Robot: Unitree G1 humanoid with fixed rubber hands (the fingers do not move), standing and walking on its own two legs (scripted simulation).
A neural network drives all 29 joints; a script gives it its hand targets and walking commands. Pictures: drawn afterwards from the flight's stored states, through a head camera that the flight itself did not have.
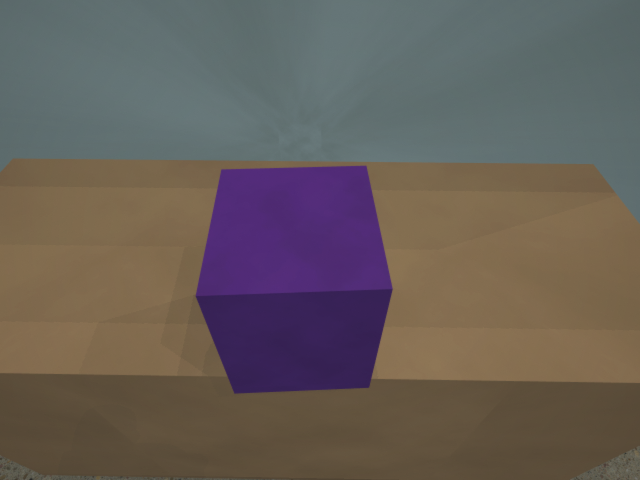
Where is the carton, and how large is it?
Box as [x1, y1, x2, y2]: [196, 166, 392, 393]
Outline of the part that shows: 366,166 221,169 196,297 234,393 368,387 392,288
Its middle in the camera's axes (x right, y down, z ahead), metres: -0.03 +0.06 +0.56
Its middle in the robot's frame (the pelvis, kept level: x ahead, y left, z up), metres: +0.39 +0.05 +0.02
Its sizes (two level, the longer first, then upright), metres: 0.210 0.200 0.250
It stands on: a pedestal, 0.67 m high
